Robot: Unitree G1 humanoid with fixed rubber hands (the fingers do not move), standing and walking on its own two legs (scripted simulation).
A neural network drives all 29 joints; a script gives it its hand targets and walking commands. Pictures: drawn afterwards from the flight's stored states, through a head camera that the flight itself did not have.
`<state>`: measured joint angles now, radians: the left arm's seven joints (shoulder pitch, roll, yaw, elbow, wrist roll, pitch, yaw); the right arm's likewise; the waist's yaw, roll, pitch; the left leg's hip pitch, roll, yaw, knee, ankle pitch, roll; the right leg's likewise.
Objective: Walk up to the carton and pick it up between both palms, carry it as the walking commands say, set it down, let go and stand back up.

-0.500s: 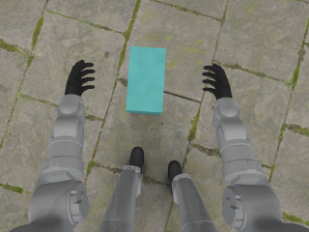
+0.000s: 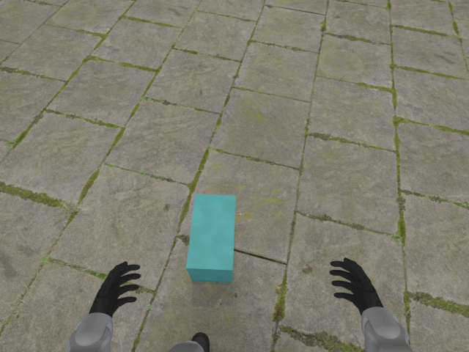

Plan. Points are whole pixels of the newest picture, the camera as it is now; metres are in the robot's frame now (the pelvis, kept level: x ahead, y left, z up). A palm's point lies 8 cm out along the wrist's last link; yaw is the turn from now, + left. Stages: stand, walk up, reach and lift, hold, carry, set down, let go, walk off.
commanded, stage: let go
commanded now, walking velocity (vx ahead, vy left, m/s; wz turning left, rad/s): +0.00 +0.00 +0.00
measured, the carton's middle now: (213, 238) +0.51 +0.08 -0.66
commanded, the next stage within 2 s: stand in 0.56 s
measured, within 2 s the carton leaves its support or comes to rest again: neither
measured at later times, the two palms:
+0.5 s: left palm (85, 311) +0.19 +0.26 -0.07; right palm (357, 315) +0.18 -0.20 -0.06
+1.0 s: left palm (67, 336) +0.15 +0.29 -0.09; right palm (410, 344) +0.14 -0.29 -0.09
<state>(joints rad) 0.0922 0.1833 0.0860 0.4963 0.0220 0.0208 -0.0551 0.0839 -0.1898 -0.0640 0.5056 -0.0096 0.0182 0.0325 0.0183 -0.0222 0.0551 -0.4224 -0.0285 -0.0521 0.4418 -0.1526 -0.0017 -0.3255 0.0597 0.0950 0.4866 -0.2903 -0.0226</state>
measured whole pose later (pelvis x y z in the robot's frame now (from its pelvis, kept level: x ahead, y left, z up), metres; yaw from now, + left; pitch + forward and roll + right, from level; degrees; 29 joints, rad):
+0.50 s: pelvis +0.02 +0.03 +0.00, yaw -2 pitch -4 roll +0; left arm 0.23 0.21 0.02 0.42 0.01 0.14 -0.03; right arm 0.20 -0.18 -0.05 0.46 -0.01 0.11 0.08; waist 0.01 -0.03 0.10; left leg -0.15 -0.07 -0.01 0.46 -0.23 0.04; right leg -0.04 0.01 0.14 0.45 -0.34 0.01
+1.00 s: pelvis +0.04 +0.01 +0.00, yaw -2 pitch +0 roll +0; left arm 0.31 0.33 0.04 0.68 0.03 0.01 0.03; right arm 0.19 -0.32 -0.06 0.83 -0.03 0.01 -0.01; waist -0.01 -0.03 -0.04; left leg -0.22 -0.02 -0.01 0.52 -0.29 0.01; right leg -0.10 0.06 0.13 0.48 -0.37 -0.02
